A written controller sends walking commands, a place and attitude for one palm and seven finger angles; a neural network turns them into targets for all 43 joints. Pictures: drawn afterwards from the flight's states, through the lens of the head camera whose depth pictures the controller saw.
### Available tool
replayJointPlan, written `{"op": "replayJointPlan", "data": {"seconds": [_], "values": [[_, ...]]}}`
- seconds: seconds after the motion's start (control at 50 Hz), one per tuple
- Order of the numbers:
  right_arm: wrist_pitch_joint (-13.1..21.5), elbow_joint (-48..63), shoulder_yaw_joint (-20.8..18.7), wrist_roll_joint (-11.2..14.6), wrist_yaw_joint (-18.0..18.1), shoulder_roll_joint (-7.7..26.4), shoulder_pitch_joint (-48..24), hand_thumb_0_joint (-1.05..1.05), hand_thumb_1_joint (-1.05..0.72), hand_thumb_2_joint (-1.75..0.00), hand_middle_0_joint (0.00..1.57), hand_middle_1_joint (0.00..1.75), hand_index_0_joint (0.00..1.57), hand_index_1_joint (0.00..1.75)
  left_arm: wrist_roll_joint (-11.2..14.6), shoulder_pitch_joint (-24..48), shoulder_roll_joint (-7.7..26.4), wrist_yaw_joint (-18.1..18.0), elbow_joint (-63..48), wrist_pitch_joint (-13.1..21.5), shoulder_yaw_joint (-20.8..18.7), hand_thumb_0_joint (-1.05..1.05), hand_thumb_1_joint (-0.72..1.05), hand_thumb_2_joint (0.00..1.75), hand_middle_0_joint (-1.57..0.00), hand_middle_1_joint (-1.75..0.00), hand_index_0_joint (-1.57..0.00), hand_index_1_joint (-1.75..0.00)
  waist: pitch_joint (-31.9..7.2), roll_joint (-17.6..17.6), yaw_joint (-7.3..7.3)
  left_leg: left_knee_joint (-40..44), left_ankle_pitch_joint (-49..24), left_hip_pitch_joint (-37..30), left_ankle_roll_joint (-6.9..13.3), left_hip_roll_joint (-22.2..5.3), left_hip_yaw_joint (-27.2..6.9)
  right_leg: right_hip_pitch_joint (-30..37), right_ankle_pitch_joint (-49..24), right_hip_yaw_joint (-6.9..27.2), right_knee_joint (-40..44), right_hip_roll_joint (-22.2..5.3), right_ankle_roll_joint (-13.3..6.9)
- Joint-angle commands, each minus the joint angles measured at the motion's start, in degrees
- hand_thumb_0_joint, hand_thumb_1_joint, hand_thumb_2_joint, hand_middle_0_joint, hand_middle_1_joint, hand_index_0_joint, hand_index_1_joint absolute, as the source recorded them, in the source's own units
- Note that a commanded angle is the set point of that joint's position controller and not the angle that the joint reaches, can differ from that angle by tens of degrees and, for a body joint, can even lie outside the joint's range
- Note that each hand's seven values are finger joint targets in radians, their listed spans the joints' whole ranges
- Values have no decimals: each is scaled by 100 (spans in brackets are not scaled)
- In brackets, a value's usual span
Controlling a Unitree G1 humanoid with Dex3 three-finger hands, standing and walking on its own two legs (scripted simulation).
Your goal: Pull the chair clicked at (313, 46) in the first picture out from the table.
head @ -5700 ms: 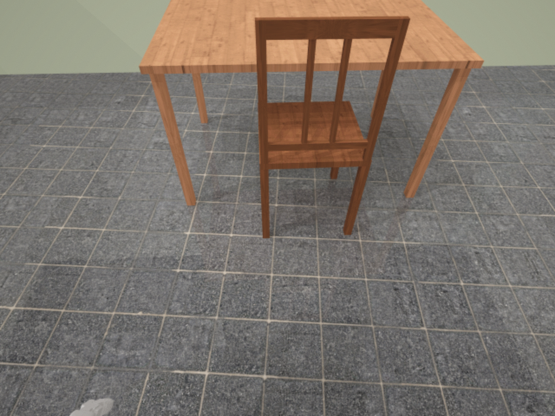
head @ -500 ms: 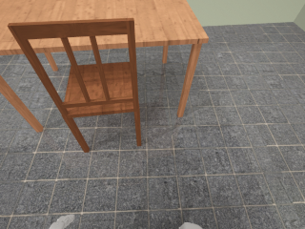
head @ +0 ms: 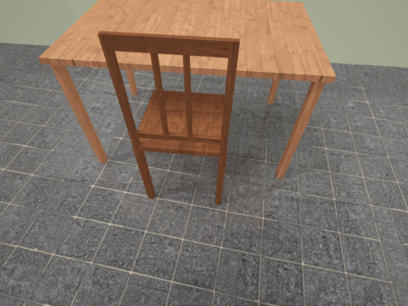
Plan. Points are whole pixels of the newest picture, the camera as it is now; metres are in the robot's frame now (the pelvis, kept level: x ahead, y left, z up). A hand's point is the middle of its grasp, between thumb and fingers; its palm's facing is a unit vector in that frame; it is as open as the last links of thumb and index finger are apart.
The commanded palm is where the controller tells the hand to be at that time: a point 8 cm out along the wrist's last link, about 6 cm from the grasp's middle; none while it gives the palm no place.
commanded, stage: take the last steps up to it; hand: left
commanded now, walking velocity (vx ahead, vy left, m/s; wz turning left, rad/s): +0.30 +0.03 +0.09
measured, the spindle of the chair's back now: (160, 98) +0.76 +0.22 -0.07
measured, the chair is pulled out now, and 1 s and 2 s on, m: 0.00 0.00 0.00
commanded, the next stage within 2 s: come to a stop and stand still in 0.88 s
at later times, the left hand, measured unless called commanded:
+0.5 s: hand (136, 284) +0.19 +0.18 -0.17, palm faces -0.01 -0.98 -0.19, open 7.4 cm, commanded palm none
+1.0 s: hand (156, 269) +0.23 +0.14 -0.17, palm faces +0.14 -0.98 -0.15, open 7.4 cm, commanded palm none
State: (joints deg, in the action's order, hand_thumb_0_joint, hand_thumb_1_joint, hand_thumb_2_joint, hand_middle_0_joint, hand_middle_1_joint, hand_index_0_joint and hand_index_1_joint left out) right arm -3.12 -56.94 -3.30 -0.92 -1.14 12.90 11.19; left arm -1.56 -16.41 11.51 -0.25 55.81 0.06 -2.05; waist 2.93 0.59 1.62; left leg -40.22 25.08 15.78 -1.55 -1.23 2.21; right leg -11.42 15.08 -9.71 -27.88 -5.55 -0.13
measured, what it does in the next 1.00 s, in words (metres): walks ahead: left foot, then right foot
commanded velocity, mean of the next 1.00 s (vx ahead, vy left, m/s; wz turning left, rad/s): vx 0.23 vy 0.01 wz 0.03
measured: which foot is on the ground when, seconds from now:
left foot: up 0.00-0.02, down 0.04-0.54, up 0.56-1.00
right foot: down 0.00-0.04, up 0.06-0.50, down 0.52-1.00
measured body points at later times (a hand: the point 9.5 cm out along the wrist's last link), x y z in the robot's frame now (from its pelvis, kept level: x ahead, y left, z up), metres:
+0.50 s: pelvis +0.12 +0.00 -0.01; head +0.13 -0.02 +0.44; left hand +0.19 +0.23 -0.15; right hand +0.02 -0.20 -0.17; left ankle -0.01 +0.12 -0.74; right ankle +0.22 -0.10 -0.73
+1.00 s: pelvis +0.27 -0.02 +0.00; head +0.27 -0.02 +0.45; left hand +0.22 +0.19 -0.15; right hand +0.36 -0.23 -0.15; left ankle +0.33 +0.11 -0.71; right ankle +0.22 -0.10 -0.74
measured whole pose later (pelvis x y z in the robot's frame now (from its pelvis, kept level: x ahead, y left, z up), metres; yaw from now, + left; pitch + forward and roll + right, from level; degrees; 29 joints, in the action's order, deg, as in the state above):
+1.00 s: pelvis +0.27 -0.02 +0.00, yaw +2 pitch -1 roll +0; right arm 0.8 -59.0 -2.4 -1.1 -0.7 9.3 9.5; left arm -1.2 -21.0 6.7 -0.3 63.7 3.4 -1.2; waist 1.0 -1.2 2.4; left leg -38.8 14.1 24.2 -0.1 -3.9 3.8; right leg -3.8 15.3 -9.4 -19.5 0.8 -3.1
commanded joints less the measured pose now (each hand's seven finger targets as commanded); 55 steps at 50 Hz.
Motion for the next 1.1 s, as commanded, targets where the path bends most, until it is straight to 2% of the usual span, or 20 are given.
{"op": "replayJointPlan", "data": {"seconds": [0.0,0.02,0.04,0.08,0.16,0.24,0.38,0.42,0.46,0.48,0.5,0.52,0.54,0.58,0.62,0.66,0.94,1.0,1.04,1.08], "values": [[365,123,-42,-33,69,551,827,0,-90,-90,20,30,20,30,63,23,907,-19,-166,41,-273,0,90,90,-20,-30,-20,-30,-288,-107,-403,2022,-387,-1687,296,-235,-193,-1183,1484,676,132,-712,-240],[376,38,-160,-106,116,1061,1214,0,-90,-90,20,30,20,30,79,55,480,37,-305,18,-191,0,90,90,-20,-30,-20,-30,-132,-1778,-570,2682,654,-2033,791,-1525,-2000,-2331,1709,-3,-1360,31,71],[358,29,-165,-89,165,1277,1514,0,-90,-90,20,30,20,30,28,446,431,53,-527,54,-125,0,90,90,-20,-30,-20,-30,252,-1670,-692,3198,837,-1667,1251,-2081,-2856,-2881,1814,187,-2319,220,69],[407,21,-54,-48,229,907,1153,0,-90,-90,20,30,20,30,-28,584,584,71,-387,41,-163,0,90,90,-20,-30,-20,-30,477,-1377,-515,3383,1233,-1011,1256,-1837,-2556,-2878,1197,752,-3256,-2,-18],[609,3,77,19,263,509,895,0,-90,-90,20,30,20,30,-3,6,417,155,64,74,-94,0,90,90,-20,-30,-20,-30,358,-717,-190,3198,-1121,-1138,1136,-1201,-1179,-2535,94,711,-3329,-79,121],[689,-247,71,43,291,412,1277,0,-90,-90,20,30,20,30,16,190,345,129,67,60,-84,0,90,90,-20,-30,-20,-30,333,-565,-213,3105,-2324,-1577,1268,-1253,-911,-2705,-102,667,-2947,-117,225],[689,-614,30,-45,304,331,1701,0,-90,-90,20,30,20,30,51,1071,167,146,-194,125,-99,0,90,90,-20,-30,-20,-30,690,-644,-435,2884,-2653,-1396,1230,-1411,-795,-2169,-6,454,-1412,-36,78],[686,-668,15,-72,312,376,1639,0,-90,-90,20,30,20,30,54,976,112,152,-189,170,-126,0,90,90,-20,-30,-20,-30,613,-662,-345,2634,-2903,-1309,1160,-1404,-727,-1643,15,344,-995,118,-34],[674,-717,20,-40,314,400,1549,0,-90,-90,20,30,20,30,38,122,210,140,98,239,-192,0,90,90,-20,-30,-20,-30,193,-442,52,1613,-3571,-1037,943,-1095,-389,-273,-365,82,-347,448,-149],[696,-711,20,5,280,318,1539,0,-90,-90,20,30,20,30,18,-651,482,108,323,297,-266,0,90,90,-20,-30,-20,-30,-253,50,383,571,-3379,-485,772,-811,-185,960,-547,425,-59,294,-278],[741,-596,59,75,226,47,1675,0,-90,-90,20,30,20,30,-31,-1491,979,31,547,375,-404,0,90,90,-20,-30,-20,-30,-917,1063,640,-1157,-1664,773,483,-171,301,2288,-451,2301,360,-1122,-785],[731,-435,62,85,223,16,1681,0,-90,-90,20,30,20,30,70,-1798,1380,6,608,360,-453,0,90,90,-20,-30,-20,-30,-1207,1531,548,-2723,780,1413,427,215,119,2268,-364,3925,1236,-2119,-1328],[686,-431,20,80,212,55,1329,0,-90,-90,20,30,20,30,110,-1289,1252,-3,495,338,-439,0,90,90,-20,-30,-20,-30,-931,1008,492,-3356,557,1576,481,-60,-358,1580,830,3987,1593,-2079,-1390],[601,-359,-10,2,167,-74,952,0,-90,-90,20,30,20,30,104,-337,681,-62,239,320,-298,0,90,90,-20,-30,-20,-30,-31,89,132,-3387,-385,1705,481,-463,-445,193,1280,2988,1820,-1700,-1183],[484,-482,41,-56,137,-277,1246,0,-90,-90,20,30,20,30,58,22,267,-80,170,393,-163,0,90,90,-20,-30,-20,-30,138,200,-217,-2920,-878,1337,329,-562,-337,-498,220,1846,1949,-1247,-920],[388,-503,36,-80,130,-340,1403,0,-90,-90,20,30,20,30,40,-36,142,-80,193,416,-140,0,90,90,-20,-30,-20,-30,147,425,-342,-2482,-1036,1189,209,-563,-172,-703,-264,1306,1993,-1029,-861],[510,83,103,-14,31,-172,-205,0,-90,-90,20,30,20,30,22,-795,467,-95,636,403,-135,0,90,90,-20,-30,-20,-30,128,544,85,245,-981,927,198,-250,191,646,-2391,1065,1374,-1099,-969],[571,-190,188,-19,151,-181,281,0,-90,-90,20,30,20,30,61,-676,245,-157,754,308,-52,0,90,90,-20,-30,-20,-30,-38,441,-197,1541,-2140,-395,199,-110,142,417,-3091,767,428,-617,-570],[608,-378,154,-37,279,313,802,0,-90,-90,20,30,20,30,135,-1019,-144,-232,802,255,88,0,90,90,-20,-30,-20,-30,-816,-472,-190,1260,-6064,-1969,705,-1328,-738,-352,-1174,485,-490,11,-75],[530,-421,209,74,389,428,488,0,-90,-90,20,30,20,30,170,-1256,-99,-301,959,115,142,0,90,90,-20,-30,-20,-30,-852,-1341,-23,1681,-7408,-1718,1168,-1875,-1005,-319,1644,656,-1068,192,145]]}}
